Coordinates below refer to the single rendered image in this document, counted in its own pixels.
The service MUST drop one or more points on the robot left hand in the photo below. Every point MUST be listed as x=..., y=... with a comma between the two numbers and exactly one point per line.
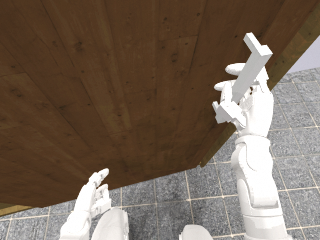
x=89, y=198

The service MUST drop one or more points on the left robot thigh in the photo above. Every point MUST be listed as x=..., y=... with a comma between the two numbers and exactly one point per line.
x=113, y=225

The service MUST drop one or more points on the handle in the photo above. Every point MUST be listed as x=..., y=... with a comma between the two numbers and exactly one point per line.
x=255, y=63

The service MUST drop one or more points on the robot thigh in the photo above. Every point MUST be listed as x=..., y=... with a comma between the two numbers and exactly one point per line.
x=113, y=225
x=194, y=232

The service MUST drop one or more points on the robot right forearm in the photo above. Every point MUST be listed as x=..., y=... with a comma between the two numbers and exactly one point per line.
x=257, y=191

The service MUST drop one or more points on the right robot thigh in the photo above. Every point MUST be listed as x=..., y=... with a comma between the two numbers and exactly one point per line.
x=194, y=232

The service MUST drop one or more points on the robot left forearm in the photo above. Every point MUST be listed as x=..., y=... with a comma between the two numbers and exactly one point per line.
x=77, y=226

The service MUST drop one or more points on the robot right hand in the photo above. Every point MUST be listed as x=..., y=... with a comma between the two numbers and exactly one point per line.
x=257, y=107

